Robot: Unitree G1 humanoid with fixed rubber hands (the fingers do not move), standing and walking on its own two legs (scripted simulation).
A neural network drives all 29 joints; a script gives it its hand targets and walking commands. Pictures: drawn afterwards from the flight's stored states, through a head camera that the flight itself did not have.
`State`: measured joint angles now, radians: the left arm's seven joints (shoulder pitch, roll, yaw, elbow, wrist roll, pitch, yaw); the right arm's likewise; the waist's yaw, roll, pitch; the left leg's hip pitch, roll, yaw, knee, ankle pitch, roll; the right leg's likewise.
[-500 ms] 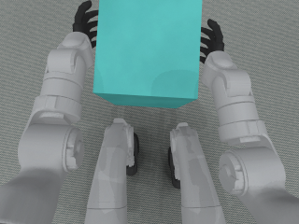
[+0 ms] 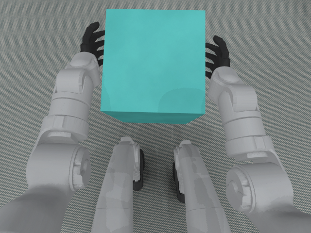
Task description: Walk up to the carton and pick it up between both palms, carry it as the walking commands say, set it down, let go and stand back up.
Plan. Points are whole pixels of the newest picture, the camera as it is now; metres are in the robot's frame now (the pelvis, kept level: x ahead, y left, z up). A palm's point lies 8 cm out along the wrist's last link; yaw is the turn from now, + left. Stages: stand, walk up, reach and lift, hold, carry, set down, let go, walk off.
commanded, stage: reach and lift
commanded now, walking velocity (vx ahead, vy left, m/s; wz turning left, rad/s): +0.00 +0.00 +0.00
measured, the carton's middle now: (155, 79) +0.48 +0.03 -0.08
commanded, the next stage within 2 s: none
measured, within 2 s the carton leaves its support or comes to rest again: neither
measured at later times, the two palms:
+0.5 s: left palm (81, 43) +0.48 +0.16 +0.08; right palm (237, 61) +0.45 -0.13 +0.07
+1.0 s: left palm (28, 9) +0.45 +0.18 +0.19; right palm (268, 25) +0.43 -0.11 +0.18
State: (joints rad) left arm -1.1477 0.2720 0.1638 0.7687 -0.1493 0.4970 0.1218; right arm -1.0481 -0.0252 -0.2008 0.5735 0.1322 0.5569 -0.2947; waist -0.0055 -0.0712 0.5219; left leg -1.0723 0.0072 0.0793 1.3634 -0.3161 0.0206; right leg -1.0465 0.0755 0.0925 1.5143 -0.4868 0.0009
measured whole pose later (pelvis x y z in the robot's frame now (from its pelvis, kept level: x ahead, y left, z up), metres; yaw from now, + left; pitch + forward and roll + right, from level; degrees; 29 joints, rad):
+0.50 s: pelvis +0.01 +0.00 +0.06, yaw -1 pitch -4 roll +4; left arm -1.06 0.23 0.22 0.76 -0.11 0.52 0.11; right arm -0.98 0.01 -0.20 0.60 0.10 0.56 -0.29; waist 0.00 -0.07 0.52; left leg -0.77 0.00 0.08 1.07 -0.24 0.02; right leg -0.76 0.08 0.11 1.23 -0.40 -0.01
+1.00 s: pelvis +0.07 +0.01 +0.12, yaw -2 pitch +1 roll +3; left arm -0.71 0.07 0.32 0.75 0.03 0.59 0.11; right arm -0.69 0.10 -0.23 0.75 -0.03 0.57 -0.19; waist 0.00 -0.07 -0.05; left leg -0.62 0.00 0.08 0.82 -0.22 0.01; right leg -0.60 0.06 0.12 0.96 -0.37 -0.01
